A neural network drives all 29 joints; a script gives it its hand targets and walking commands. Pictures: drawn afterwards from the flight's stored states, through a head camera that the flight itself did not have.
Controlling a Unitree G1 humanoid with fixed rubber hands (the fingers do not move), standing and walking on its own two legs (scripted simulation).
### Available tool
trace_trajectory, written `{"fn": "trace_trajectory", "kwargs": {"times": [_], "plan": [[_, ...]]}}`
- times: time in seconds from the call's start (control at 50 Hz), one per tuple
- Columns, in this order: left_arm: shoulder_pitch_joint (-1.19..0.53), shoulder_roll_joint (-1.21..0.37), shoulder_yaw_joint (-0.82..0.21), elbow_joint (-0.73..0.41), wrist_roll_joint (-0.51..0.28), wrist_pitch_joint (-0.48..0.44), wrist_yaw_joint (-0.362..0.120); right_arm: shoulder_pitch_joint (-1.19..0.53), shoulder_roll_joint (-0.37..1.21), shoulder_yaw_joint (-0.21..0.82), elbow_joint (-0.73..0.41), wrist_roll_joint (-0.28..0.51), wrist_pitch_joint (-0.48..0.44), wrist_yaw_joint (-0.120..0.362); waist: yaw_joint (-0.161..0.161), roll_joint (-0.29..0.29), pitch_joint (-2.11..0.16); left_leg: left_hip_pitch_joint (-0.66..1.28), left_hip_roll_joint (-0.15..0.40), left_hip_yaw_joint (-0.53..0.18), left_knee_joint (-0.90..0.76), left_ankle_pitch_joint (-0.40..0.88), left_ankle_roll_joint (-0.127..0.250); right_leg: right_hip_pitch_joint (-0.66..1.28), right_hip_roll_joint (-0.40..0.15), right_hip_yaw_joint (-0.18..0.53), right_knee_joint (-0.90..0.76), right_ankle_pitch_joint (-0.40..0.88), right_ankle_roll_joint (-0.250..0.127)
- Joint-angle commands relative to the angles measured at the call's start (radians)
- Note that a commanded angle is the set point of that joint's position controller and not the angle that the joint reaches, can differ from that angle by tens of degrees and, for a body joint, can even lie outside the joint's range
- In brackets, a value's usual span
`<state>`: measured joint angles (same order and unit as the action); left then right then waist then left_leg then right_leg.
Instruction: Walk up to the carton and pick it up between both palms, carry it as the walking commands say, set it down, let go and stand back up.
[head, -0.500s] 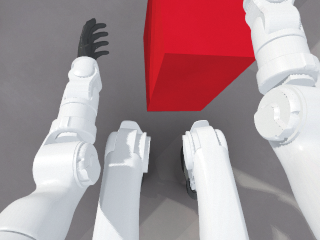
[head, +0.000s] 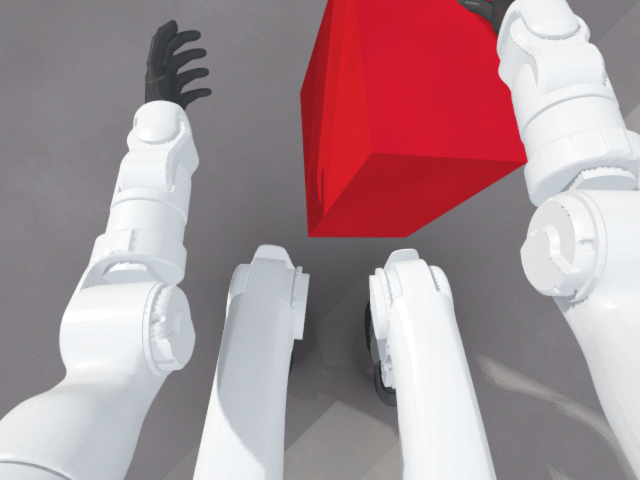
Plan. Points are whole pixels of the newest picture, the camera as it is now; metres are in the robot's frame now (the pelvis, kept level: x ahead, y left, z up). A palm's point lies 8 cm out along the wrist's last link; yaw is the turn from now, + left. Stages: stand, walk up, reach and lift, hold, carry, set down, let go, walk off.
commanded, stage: set down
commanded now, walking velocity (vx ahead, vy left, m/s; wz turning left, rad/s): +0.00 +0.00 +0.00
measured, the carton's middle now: (383, 118) +0.51 -0.06 -0.24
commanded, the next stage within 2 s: let go in 0.84 s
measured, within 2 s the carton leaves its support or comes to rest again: rests again in 0.42 s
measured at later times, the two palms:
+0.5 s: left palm (44, 24) +0.49 +0.19 +0.07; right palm out of the picture +0.55 -0.16 +0.09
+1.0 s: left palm out of the picture +0.48 +0.19 +0.13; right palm out of the picture +0.53 -0.16 +0.12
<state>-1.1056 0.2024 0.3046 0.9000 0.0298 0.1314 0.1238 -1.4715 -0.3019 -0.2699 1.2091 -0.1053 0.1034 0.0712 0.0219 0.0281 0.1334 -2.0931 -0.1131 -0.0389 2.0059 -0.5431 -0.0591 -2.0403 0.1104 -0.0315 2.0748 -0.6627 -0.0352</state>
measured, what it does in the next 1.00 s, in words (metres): rises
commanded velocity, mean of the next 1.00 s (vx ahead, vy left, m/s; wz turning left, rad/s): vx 0.00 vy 0.00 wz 0.00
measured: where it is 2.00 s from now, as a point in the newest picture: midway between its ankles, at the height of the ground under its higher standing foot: (333, 359)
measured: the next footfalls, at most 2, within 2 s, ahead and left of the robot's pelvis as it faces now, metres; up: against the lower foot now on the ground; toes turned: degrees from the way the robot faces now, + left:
none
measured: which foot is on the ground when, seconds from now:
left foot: down 0.00-1.00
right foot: down 0.00-1.00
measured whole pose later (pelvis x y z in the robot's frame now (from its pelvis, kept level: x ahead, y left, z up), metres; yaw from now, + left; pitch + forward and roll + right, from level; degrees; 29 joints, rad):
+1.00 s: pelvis +0.05 +0.00 +0.24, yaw -1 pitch +41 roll -1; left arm -0.85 0.07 0.30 0.80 0.04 0.08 0.09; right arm -1.02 -0.22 -0.20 1.01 -0.05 0.09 -0.03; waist 0.07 0.01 -0.06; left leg -1.44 -0.06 -0.11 1.02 -0.30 -0.03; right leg -1.41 0.11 0.02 1.08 -0.33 -0.04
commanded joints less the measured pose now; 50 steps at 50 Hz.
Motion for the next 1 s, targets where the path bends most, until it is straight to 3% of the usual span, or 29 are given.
{"fn": "trace_trajectory", "kwargs": {"times": [0.0, 0.04, 0.06, 0.08, 0.1, 0.12, 0.16, 0.18, 0.28, 0.3, 0.34, 0.36, 0.38, 0.4, 0.42, 0.48, 0.5, 0.56, 0.58, 0.6, 0.64, 0.68, 0.7, 0.74, 0.76, 0.86, 0.88, 0.96, 0.98], "plan": [[-0.252, 0.067, -0.031, -0.354, -0.120, -0.002, 0.032, -0.071, -0.016, 0.145, -0.289, 0.102, 0.049, -0.092, 0.058, -0.106, -1.233, 0.690, 0.009, 0.152, -0.207, 0.350, -0.003, 0.688, 0.016, 0.071, -0.400, 0.381, 0.030], [-0.219, 0.017, -0.065, -0.329, -0.139, 0.030, 0.040, -0.086, -0.026, 0.173, -0.377, 0.122, 0.061, -0.117, 0.064, -0.127, -1.306, 0.763, 0.005, 0.148, -0.256, 0.365, 0.002, 0.751, 0.022, 0.056, -0.446, 0.380, 0.039], [-0.238, 0.038, -0.055, -0.310, -0.122, 0.037, 0.048, -0.098, -0.038, 0.160, -0.347, 0.134, 0.068, -0.120, 0.082, -0.087, -1.229, 0.738, 0.010, 0.148, -0.277, 0.337, 0.000, 0.700, 0.020, 0.063, -0.458, 0.344, 0.037], [-0.192, 0.012, -0.062, -0.298, -0.129, 0.036, 0.051, -0.125, -0.067, 0.154, -0.429, 0.123, 0.059, -0.122, 0.070, -0.139, -1.267, 0.759, 0.004, 0.136, -0.288, 0.377, 0.006, 0.735, 0.022, 0.050, -0.460, 0.389, 0.043], [-0.163, -0.001, -0.062, -0.285, -0.118, 0.038, 0.051, -0.158, -0.080, 0.158, -0.490, 0.141, 0.053, -0.121, 0.097, -0.109, -1.230, 0.773, 0.007, 0.130, -0.311, 0.390, 0.009, 0.711, 0.021, 0.052, -0.465, 0.393, 0.039], [-0.140, -0.015, -0.063, -0.242, -0.121, 0.039, 0.051, -0.130, -0.092, 0.157, -0.472, 0.137, 0.046, -0.121, 0.066, -0.109, -1.229, 0.790, 0.010, 0.124, -0.329, 0.372, 0.007, 0.732, 0.021, 0.051, -0.491, 0.391, 0.035], [-0.113, 0.006, -0.044, -0.292, -0.114, 0.032, 0.055, -0.092, -0.061, 0.186, -0.523, 0.160, 0.046, -0.125, 0.110, -0.153, -1.346, 0.853, 0.005, 0.113, -0.369, 0.501, 0.014, 0.828, 0.025, 0.058, -0.514, 0.533, 0.048], [-0.080, -0.010, -0.049, -0.272, -0.113, 0.028, 0.050, -0.106, -0.099, 0.155, -0.566, 0.135, 0.036, -0.131, 0.079, -0.157, -1.317, 0.868, 0.002, 0.105, -0.382, 0.521, 0.014, 0.822, 0.030, 0.051, -0.526, 0.555, 0.049], [-0.129, -0.010, -0.051, -0.296, -0.110, 0.022, 0.047, 0.003, -0.063, 0.144, -0.379, 0.141, 0.047, -0.116, 0.066, -0.147, -1.257, 0.831, 0.006, 0.101, -0.494, 0.464, 0.003, 0.891, 0.023, 0.060, -0.617, 0.547, 0.049], [-0.153, -0.011, -0.061, -0.329, -0.116, 0.021, 0.047, 0.032, -0.050, 0.125, -0.335, 0.132, 0.049, -0.108, 0.035, -0.161, -1.189, 0.794, 0.006, 0.102, -0.527, 0.440, 0.001, 0.881, 0.020, 0.054, -0.645, 0.525, 0.045], [-0.114, -0.004, -0.036, -0.301, -0.071, 0.015, 0.050, 0.146, -0.014, 0.113, -0.209, 0.132, 0.049, -0.101, 0.067, -0.095, -1.191, 0.891, 0.010, 0.107, -0.573, 0.479, 0.000, 0.877, 0.021, 0.068, -0.698, 0.541, 0.040], [-0.117, -0.001, -0.028, -0.307, -0.061, 0.009, 0.048, 0.075, -0.050, 0.095, -0.278, 0.112, 0.042, -0.103, 0.044, -0.110, -1.149, 0.881, 0.005, 0.103, -0.580, 0.454, 0.003, 0.833, 0.023, 0.060, -0.720, 0.492, 0.044], [-0.095, -0.018, -0.024, -0.225, -0.050, 0.014, 0.043, 0.156, -0.027, 0.093, -0.111, 0.102, 0.047, -0.094, 0.044, -0.090, -1.070, 0.855, 0.017, 0.108, -0.609, 0.382, -0.004, 0.834, 0.019, 0.064, -0.745, 0.436, 0.038], [-0.112, -0.023, -0.027, -0.258, -0.044, 0.006, 0.040, 0.102, -0.043, 0.062, -0.208, 0.096, 0.038, -0.090, 0.028, -0.052, -1.042, 0.914, 0.010, 0.099, -0.633, 0.368, 0.000, 0.754, 0.019, 0.058, -0.775, 0.378, 0.035], [-0.128, -0.013, -0.008, -0.199, -0.043, 0.013, 0.037, 0.118, -0.044, 0.070, -0.111, 0.085, 0.047, -0.090, 0.032, -0.106, -1.025, 0.830, 0.020, 0.110, -0.642, 0.327, -0.005, 0.816, 0.007, 0.058, -0.794, 0.359, 0.045], [-0.118, -0.048, -0.016, -0.201, -0.035, 0.015, 0.032, 0.046, -0.048, 0.053, -0.249, 0.090, 0.030, -0.083, 0.045, -0.064, -1.079, 0.987, 0.016, 0.092, -0.733, 0.345, 0.005, 0.846, 0.004, 0.054, -0.857, 0.353, 0.044], [-0.123, -0.033, 0.001, -0.189, -0.025, 0.018, 0.028, 0.062, -0.037, 0.058, -0.192, 0.083, 0.040, -0.078, 0.042, -0.073, -0.993, 0.906, 0.020, 0.104, -0.740, 0.285, 0.007, 0.865, -0.003, 0.075, -0.891, 0.298, 0.037], [-0.123, -0.007, 0.011, -0.264, -0.044, 0.016, 0.038, 0.060, -0.058, 0.036, -0.264, 0.075, 0.036, -0.089, 0.045, -0.133, -1.136, 0.951, 0.010, 0.102, -0.807, 0.338, 0.009, 1.052, -0.003, 0.069, -0.937, 0.396, 0.043], [-0.112, -0.050, -0.019, -0.308, -0.051, 0.010, 0.035, 0.025, -0.066, 0.045, -0.353, 0.077, 0.030, -0.089, 0.032, -0.086, -1.150, 1.002, 0.007, 0.094, -0.824, 0.362, 0.012, 1.062, -0.001, 0.077, -0.947, 0.422, 0.039], [-0.127, -0.015, -0.001, -0.317, -0.056, 0.011, 0.038, 0.057, -0.075, 0.029, -0.286, 0.067, 0.033, -0.087, 0.032, -0.130, -1.126, 0.990, 0.004, 0.100, -0.849, 0.342, 0.011, 1.088, -0.006, 0.066, -0.967, 0.399, 0.042], [-0.066, -0.047, -0.031, -0.341, -0.059, 0.004, 0.036, 0.077, -0.047, 0.052, -0.419, 0.095, 0.017, -0.088, 0.039, -0.096, -1.270, 1.120, 0.000, 0.083, -0.880, 0.484, 0.020, 1.209, -0.001, 0.076, -0.983, 0.574, 0.045], [-0.024, -0.068, -0.021, -0.282, -0.037, -0.001, 0.037, 0.093, -0.042, 0.085, -0.348, 0.090, 0.009, -0.084, 0.061, -0.117, -1.165, 1.091, 0.003, 0.083, -0.917, 0.465, 0.020, 1.200, -0.010, 0.080, -1.010, 0.552, 0.048], [-0.040, -0.060, -0.012, -0.246, -0.026, -0.011, 0.028, 0.109, -0.043, 0.054, -0.302, 0.064, 0.001, -0.082, 0.032, -0.132, -1.053, 1.000, 0.009, 0.075, -0.927, 0.443, 0.021, 1.176, -0.018, 0.090, -1.017, 0.574, 0.043], [-0.009, -0.085, 0.004, -0.190, 0.003, -0.040, 0.006, 0.137, -0.006, 0.039, -0.280, 0.038, -0.023, -0.072, 0.031, -0.136, -0.923, 0.953, 0.017, 0.069, -0.960, 0.441, 0.021, 1.121, -0.032, 0.092, -1.043, 0.580, 0.046], [0.052, -0.086, 0.039, -0.052, 0.028, -0.051, -0.010, 0.162, 0.007, 0.020, -0.209, 0.018, -0.033, -0.074, 0.042, -0.141, -0.788, 0.848, 0.030, 0.070, -0.959, 0.427, 0.020, 1.078, -0.040, 0.111, -1.057, 0.614, 0.041], [0.091, -0.067, 0.066, -0.169, 0.078, -0.081, -0.026, 0.271, 0.020, -0.024, -0.256, -0.007, -0.052, -0.092, 0.027, -0.140, -1.079, 0.982, 0.012, 0.062, -1.012, 0.599, 0.008, 1.308, -0.050, 0.118, -1.052, 0.985, 0.056], [0.160, -0.095, 0.045, -0.162, 0.094, -0.083, -0.031, 0.324, 0.056, 0.004, -0.273, 0.005, -0.057, -0.090, 0.054, -0.131, -1.122, 1.026, 0.012, 0.064, -1.025, 0.682, 0.008, 1.347, -0.050, 0.119, -1.050, 1.098, 0.055], [0.345, -0.020, -0.046, -0.452, 0.112, -0.108, -0.052, 0.533, 0.057, 0.014, -0.539, -0.034, -0.058, -0.155, 0.037, -0.128, -1.544, 1.123, 0.002, 0.078, -1.036, 0.816, 0.005, 1.741, -0.048, 0.154, -1.013, 1.416, 0.067], [0.325, -0.015, -0.081, -0.485, 0.077, -0.106, -0.066, 0.515, 0.048, 0.033, -0.618, -0.046, -0.058, -0.160, -0.005, -0.188, -1.537, 1.111, 0.010, 0.064, -1.039, 0.780, 0.012, 1.754, -0.051, 0.149, -1.026, 1.394, 0.068]]}}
